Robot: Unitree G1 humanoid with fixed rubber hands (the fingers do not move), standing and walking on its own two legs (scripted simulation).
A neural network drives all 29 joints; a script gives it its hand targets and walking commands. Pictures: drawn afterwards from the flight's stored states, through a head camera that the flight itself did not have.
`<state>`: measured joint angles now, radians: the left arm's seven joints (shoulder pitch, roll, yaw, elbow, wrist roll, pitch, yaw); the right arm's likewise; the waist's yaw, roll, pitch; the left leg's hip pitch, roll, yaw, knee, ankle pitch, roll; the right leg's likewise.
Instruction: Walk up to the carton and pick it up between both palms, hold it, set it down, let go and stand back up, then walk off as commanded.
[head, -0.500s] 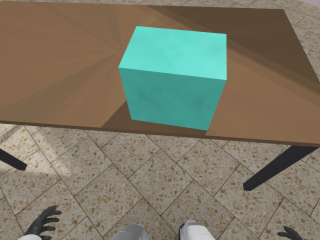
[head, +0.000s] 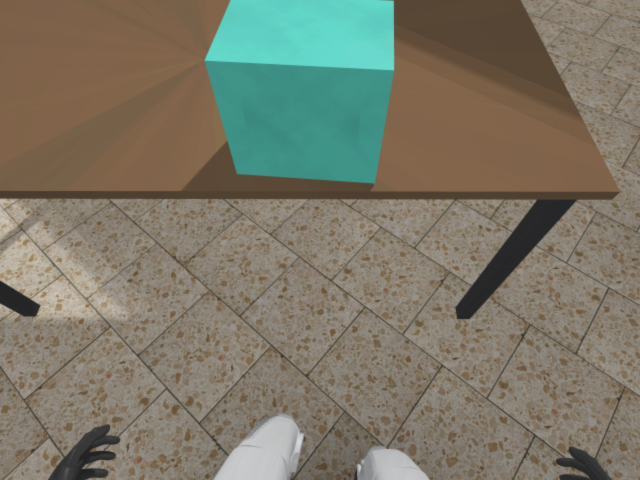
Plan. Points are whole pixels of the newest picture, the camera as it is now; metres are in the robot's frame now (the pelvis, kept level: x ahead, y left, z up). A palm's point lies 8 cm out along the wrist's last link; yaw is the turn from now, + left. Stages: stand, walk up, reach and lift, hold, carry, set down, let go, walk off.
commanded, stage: walk off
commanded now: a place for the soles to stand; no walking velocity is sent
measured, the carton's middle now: (308, 94) +0.66 +0.05 +0.05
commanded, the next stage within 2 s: stand in 1.94 s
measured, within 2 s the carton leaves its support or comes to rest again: neither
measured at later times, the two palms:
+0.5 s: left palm out of the picture -0.07 +0.30 -0.10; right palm out of the picture -0.06 -0.38 -0.08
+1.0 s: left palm out of the picture -0.23 +0.27 -0.09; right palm out of the picture -0.25 -0.40 -0.10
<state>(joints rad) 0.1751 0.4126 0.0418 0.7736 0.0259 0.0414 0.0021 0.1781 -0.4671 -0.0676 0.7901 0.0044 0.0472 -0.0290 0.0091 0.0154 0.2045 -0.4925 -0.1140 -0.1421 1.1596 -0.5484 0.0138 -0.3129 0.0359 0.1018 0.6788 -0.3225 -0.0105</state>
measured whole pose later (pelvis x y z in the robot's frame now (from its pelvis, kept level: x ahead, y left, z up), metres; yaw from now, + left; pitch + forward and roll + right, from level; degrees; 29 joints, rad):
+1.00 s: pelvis -0.34 -0.06 -0.01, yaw +4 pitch -5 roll +2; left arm 0.11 0.45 0.07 0.80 -0.01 0.07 0.02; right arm 0.22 -0.46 -0.06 0.85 -0.02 0.03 0.00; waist -0.02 -0.02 0.21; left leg -0.24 -0.05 -0.06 0.69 -0.36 -0.01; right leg -0.51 0.06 0.13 0.95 -0.46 0.00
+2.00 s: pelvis -0.41 -0.06 +0.01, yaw +5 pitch -3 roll +0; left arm 0.16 0.39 0.03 0.90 0.00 -0.04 -0.02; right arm 0.23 -0.42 -0.03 0.94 -0.01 -0.04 0.01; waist -0.02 0.00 0.07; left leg -0.18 -0.02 -0.03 0.60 -0.38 0.00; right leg -0.28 0.02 0.06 0.61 -0.28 0.02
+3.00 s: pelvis -0.43 -0.06 +0.02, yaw +4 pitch -2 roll +0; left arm 0.05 0.39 -0.02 1.15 0.00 -0.02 0.00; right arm 0.10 -0.41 0.00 1.12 -0.01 -0.01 0.00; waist 0.00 0.01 0.06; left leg -0.08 -0.01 -0.01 0.34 -0.22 0.00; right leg -0.19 0.02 0.08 0.35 -0.12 0.00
